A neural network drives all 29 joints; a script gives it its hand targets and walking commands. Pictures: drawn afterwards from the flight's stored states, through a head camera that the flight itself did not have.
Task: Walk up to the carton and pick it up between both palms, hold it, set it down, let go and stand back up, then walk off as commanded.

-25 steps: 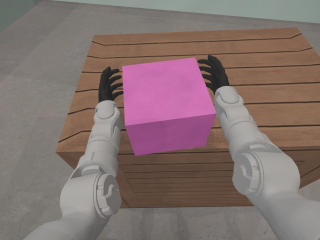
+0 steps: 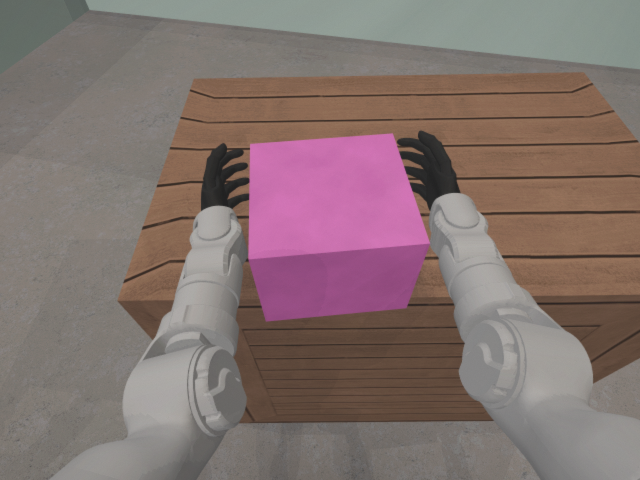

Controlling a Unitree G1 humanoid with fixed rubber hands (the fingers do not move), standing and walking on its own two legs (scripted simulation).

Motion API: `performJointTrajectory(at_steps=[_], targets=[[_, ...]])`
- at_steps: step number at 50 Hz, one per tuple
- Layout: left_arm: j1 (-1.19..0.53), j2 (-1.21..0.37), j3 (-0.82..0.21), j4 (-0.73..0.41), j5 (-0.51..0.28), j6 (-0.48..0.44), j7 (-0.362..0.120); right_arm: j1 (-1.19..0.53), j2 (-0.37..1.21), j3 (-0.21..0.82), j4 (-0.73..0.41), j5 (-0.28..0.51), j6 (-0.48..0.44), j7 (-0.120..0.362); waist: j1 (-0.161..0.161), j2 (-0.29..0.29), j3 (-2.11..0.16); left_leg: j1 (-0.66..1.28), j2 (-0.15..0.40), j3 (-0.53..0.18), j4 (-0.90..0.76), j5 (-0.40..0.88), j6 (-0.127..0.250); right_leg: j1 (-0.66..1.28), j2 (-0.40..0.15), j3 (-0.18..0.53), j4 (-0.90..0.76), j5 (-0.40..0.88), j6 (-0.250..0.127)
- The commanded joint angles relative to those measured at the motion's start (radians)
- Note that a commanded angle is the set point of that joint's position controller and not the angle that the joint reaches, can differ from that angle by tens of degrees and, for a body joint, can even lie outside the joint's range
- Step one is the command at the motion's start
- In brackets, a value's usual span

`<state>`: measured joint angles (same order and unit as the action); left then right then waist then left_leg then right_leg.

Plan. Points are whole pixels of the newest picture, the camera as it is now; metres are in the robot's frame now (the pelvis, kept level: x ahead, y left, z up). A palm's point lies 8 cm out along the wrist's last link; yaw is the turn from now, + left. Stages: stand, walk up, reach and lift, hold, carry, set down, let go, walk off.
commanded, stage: reach and lift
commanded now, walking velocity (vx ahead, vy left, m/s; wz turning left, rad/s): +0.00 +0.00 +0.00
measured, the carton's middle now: (329, 227) +0.42 +0.04 +0.07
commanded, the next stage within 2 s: none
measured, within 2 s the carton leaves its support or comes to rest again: leaves its support in 0.18 s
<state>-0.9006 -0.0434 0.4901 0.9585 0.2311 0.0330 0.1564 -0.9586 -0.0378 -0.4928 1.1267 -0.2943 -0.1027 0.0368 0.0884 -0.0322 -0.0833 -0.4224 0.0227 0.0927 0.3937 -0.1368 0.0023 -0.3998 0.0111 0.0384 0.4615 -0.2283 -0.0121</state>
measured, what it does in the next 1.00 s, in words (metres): stands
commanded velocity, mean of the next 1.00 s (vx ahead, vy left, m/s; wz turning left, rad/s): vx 0.00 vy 0.00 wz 0.00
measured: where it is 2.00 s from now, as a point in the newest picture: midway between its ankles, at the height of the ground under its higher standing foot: outside the picture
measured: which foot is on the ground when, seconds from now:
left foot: down 0.00-1.00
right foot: down 0.00-1.00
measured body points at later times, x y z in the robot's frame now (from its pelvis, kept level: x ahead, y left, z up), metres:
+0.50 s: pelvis -0.01 +0.00 +0.00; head +0.02 +0.01 +0.45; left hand +0.42 +0.18 +0.11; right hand +0.45 -0.10 +0.13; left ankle +0.03 +0.12 -0.74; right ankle -0.01 -0.11 -0.74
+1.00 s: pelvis -0.02 +0.00 +0.00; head -0.04 +0.01 +0.45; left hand +0.39 +0.18 +0.14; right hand +0.42 -0.11 +0.16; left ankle +0.03 +0.12 -0.74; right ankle -0.01 -0.11 -0.74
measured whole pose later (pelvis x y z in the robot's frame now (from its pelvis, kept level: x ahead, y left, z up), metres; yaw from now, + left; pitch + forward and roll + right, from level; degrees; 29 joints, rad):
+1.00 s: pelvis -0.02 +0.00 +0.00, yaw +0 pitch +1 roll +1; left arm -0.90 -0.05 0.45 0.95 0.23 0.20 0.18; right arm -0.91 -0.03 -0.49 1.13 -0.29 -0.12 0.01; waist 0.08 -0.05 -0.08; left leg -0.28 0.02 0.09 0.39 -0.13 0.00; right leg -0.25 0.01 0.04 0.46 -0.22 -0.01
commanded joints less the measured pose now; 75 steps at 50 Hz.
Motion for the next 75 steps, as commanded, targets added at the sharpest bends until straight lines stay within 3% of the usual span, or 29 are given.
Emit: performJointTrajectory(at_steps=[1, 6, 7, 11, 16, 19, 20, 21, 26, 28, 29, 30, 31, 35, 38, 40, 41, 43, 44, 45, 49, 50, 52, 59, 60, 62, 66, 72, 75], targets=[[-0.604, -0.449, -0.166, -0.130, 0.094, -0.037, -0.102, -0.576, 0.476, 0.113, -0.187, -0.094, -0.074, 0.123, 0.040, -0.030, -0.698, 0.393, 0.002, 0.039, -0.021, 0.369, 0.005, 0.210, 0.003, -0.103, -0.128, 0.399, 0.027], [-0.668, -0.492, -0.228, -0.156, 0.074, -0.066, -0.106, -0.606, 0.520, 0.154, -0.156, -0.083, -0.130, 0.108, 0.034, -0.026, -0.796, 0.434, 0.006, 0.030, 0.015, 0.472, -0.008, 0.214, 0.007, -0.111, -0.110, 0.493, 0.030], [-0.640, -0.451, -0.206, -0.132, 0.075, -0.069, -0.098, -0.636, 0.491, 0.164, -0.180, -0.078, -0.138, 0.109, 0.060, -0.048, -0.806, 0.416, 0.010, 0.032, 0.001, 0.440, 0.009, 0.231, -0.004, -0.098, -0.110, 0.491, 0.030], [-0.672, -0.482, -0.209, -0.129, 0.094, -0.075, -0.108, -0.643, 0.470, 0.154, -0.139, -0.098, -0.164, 0.106, 0.030, -0.078, -0.760, 0.415, 0.018, 0.031, -0.024, 0.418, 0.009, 0.269, 0.002, -0.112, -0.102, 0.495, 0.024], [-0.609, -0.435, -0.162, -0.003, 0.112, -0.063, -0.118, -0.598, 0.445, 0.183, -0.053, -0.073, -0.147, 0.098, 0.050, -0.086, -0.608, 0.347, 0.001, 0.050, -0.042, 0.316, 0.018, 0.278, -0.014, -0.099, -0.125, 0.441, 0.037], [-0.583, -0.452, -0.219, -0.025, 0.096, -0.037, -0.118, -0.528, 0.431, 0.160, -0.003, -0.077, -0.116, 0.089, 0.018, -0.062, -0.556, 0.361, 0.012, 0.043, -0.072, 0.263, 0.020, 0.250, -0.005, -0.105, -0.136, 0.366, 0.022], [-0.619, -0.443, -0.173, -0.056, 0.115, -0.046, -0.120, -0.569, 0.469, 0.178, -0.046, -0.066, -0.120, 0.097, 0.058, -0.087, -0.591, 0.321, 0.001, 0.055, -0.070, 0.261, 0.032, 0.325, -0.012, -0.091, -0.113, 0.430, 0.034], [-0.593, -0.451, -0.217, -0.053, 0.083, -0.039, -0.121, -0.558, 0.464, 0.177, -0.055, -0.063, -0.121, 0.093, 0.024, -0.066, -0.603, 0.363, 0.009, 0.041, -0.073, 0.270, 0.025, 0.284, -0.007, -0.100, -0.124, 0.411, 0.027], [-0.631, -0.506, -0.315, -0.163, 0.049, -0.011, -0.103, -0.554, 0.476, 0.206, -0.053, -0.038, -0.115, 0.099, 0.005, 0.022, -0.708, 0.452, 0.017, 0.019, -0.036, 0.395, -0.006, 0.220, 0.017, -0.122, -0.123, 0.421, 0.017], [-0.654, -0.514, -0.314, -0.176, 0.040, -0.011, -0.102, -0.618, 0.465, 0.233, -0.115, -0.017, -0.123, 0.100, 0.029, -0.013, -0.736, 0.447, 0.017, 0.021, -0.017, 0.409, -0.010, 0.230, 0.021, -0.122, -0.115, 0.444, 0.020], [-0.579, -0.484, -0.309, -0.099, 0.034, 0.020, -0.111, -0.544, 0.471, 0.246, -0.065, -0.019, -0.081, 0.088, 0.001, -0.038, -0.665, 0.443, 0.008, 0.018, -0.030, 0.353, 0.000, 0.240, 0.012, -0.114, -0.137, 0.424, 0.031], [-0.689, -0.493, -0.311, -0.196, 0.032, 0.004, -0.106, -0.611, 0.489, 0.236, -0.092, -0.014, -0.102, 0.098, 0.024, -0.028, -0.733, 0.436, 0.014, 0.017, -0.027, 0.381, 0.005, 0.249, 0.016, -0.112, -0.105, 0.455, 0.026], [-0.591, -0.500, -0.332, -0.116, 0.026, 0.031, -0.110, -0.542, 0.470, 0.238, -0.052, 0.002, -0.079, 0.093, -0.003, -0.025, -0.642, 0.436, 0.016, 0.022, -0.036, 0.363, 0.001, 0.244, 0.014, -0.113, -0.124, 0.456, 0.021], [-0.675, -0.520, -0.374, -0.236, 0.006, 0.036, -0.108, -0.562, 0.486, 0.275, -0.071, 0.023, -0.090, 0.089, -0.018, 0.006, -0.772, 0.521, 0.020, 0.011, -0.001, 0.459, -0.020, 0.240, 0.024, -0.116, -0.117, 0.502, 0.026], [-0.655, -0.503, -0.356, -0.230, 0.003, 0.051, -0.119, -0.609, 0.502, 0.332, -0.145, 0.058, -0.077, 0.086, 0.025, -0.040, -0.696, 0.458, 0.009, 0.026, -0.016, 0.387, 0.007, 0.295, 0.002, -0.095, -0.113, 0.523, 0.035], [-0.564, -0.471, -0.335, -0.125, 0.028, 0.092, -0.137, -0.522, 0.487, 0.302, -0.062, 0.053, -0.042, 0.075, -0.004, -0.065, -0.542, 0.418, 0.008, 0.015, -0.043, 0.322, 0.014, 0.327, -0.003, -0.097, -0.125, 0.499, 0.041], [-0.614, -0.499, -0.354, -0.208, 0.017, 0.081, -0.128, -0.587, 0.484, 0.317, -0.110, 0.076, -0.059, 0.083, 0.006, -0.002, -0.635, 0.458, 0.007, 0.024, -0.030, 0.363, -0.007, 0.317, 0.009, -0.092, -0.113, 0.521, 0.039], [-0.627, -0.473, -0.360, -0.166, 0.007, 0.094, -0.151, -0.561, 0.505, 0.310, -0.116, 0.075, -0.039, 0.061, -0.040, -0.053, -0.574, 0.390, -0.014, 0.027, -0.040, 0.264, 0.006, 0.362, -0.011, -0.088, -0.133, 0.505, 0.053], [-0.620, -0.475, -0.349, -0.176, 0.011, 0.090, -0.146, -0.581, 0.501, 0.309, -0.145, 0.074, -0.044, 0.066, -0.029, -0.053, -0.629, 0.393, -0.014, 0.026, -0.040, 0.284, 0.009, 0.405, -0.011, -0.080, -0.115, 0.551, 0.047], [-0.616, -0.515, -0.415, -0.264, -0.018, 0.091, -0.135, -0.595, 0.502, 0.316, -0.174, 0.100, -0.053, 0.069, -0.051, -0.002, -0.685, 0.446, -0.007, 0.013, -0.035, 0.332, -0.011, 0.385, 0.002, -0.093, -0.105, 0.577, 0.048], [-0.677, -0.455, -0.351, -0.234, 0.004, 0.113, -0.145, -0.639, 0.512, 0.313, -0.141, 0.092, -0.016, 0.058, -0.025, -0.055, -0.573, 0.383, -0.016, 0.032, -0.075, 0.167, 0.021, 0.404, -0.018, -0.070, -0.141, 0.438, 0.045], [-0.674, -0.501, -0.382, -0.252, 0.001, 0.127, -0.137, -0.640, 0.496, 0.283, -0.127, 0.089, -0.017, 0.067, -0.046, -0.011, -0.594, 0.434, -0.007, 0.023, -0.081, 0.195, 0.005, 0.350, -0.001, -0.087, -0.137, 0.410, 0.038], [-0.647, -0.442, -0.309, -0.224, 0.049, 0.157, -0.138, -0.615, 0.479, 0.272, -0.088, 0.111, 0.009, 0.068, -0.018, -0.019, -0.441, 0.409, -0.006, 0.023, -0.102, 0.115, 0.010, 0.340, -0.002, -0.089, -0.160, 0.307, 0.040], [-0.738, -0.446, -0.345, -0.290, 0.016, 0.215, -0.131, -0.677, 0.434, 0.203, -0.085, 0.097, 0.033, 0.071, -0.079, 0.013, -0.377, 0.411, -0.012, 0.019, -0.142, -0.005, 0.009, 0.300, -0.007, -0.102, -0.177, 0.181, 0.035], [-0.805, -0.457, -0.332, -0.347, 0.003, 0.199, -0.122, -0.762, 0.423, 0.196, -0.150, 0.099, 0.010, 0.089, -0.043, -0.016, -0.449, 0.405, -0.003, 0.016, -0.147, 0.004, 0.022, 0.294, -0.005, -0.110, -0.163, 0.155, 0.029], [-0.759, -0.466, -0.358, -0.295, 0.002, 0.227, -0.125, -0.698, 0.467, 0.241, -0.067, 0.102, 0.028, 0.083, -0.040, 0.029, -0.465, 0.431, -0.009, 0.029, -0.137, 0.021, 0.000, 0.271, 0.005, -0.116, -0.172, 0.143, 0.042], [-0.713, -0.378, -0.271, -0.217, 0.042, 0.270, -0.146, -0.650, 0.478, 0.247, -0.054, 0.121, 0.073, 0.081, -0.011, -0.066, -0.239, 0.368, -0.013, 0.038, -0.178, -0.080, 0.047, 0.292, -0.013, -0.094, -0.192, 0.048, 0.050], [-0.780, -0.458, -0.409, -0.380, -0.042, 0.273, -0.151, -0.716, 0.561, 0.361, -0.187, 0.197, 0.069, 0.055, -0.061, 0.039, -0.540, 0.437, -0.035, 0.022, -0.089, 0.107, -0.001, 0.389, -0.001, -0.096, -0.155, 0.291, 0.061], [-0.792, -0.442, -0.408, -0.404, -0.055, 0.282, -0.175, -0.670, 0.579, 0.409, -0.185, 0.233, 0.097, 0.025, -0.087, -0.016, -0.522, 0.406, -0.047, 0.011, -0.085, 0.109, 0.011, 0.461, -0.012, -0.082, -0.143, 0.391, 0.078]])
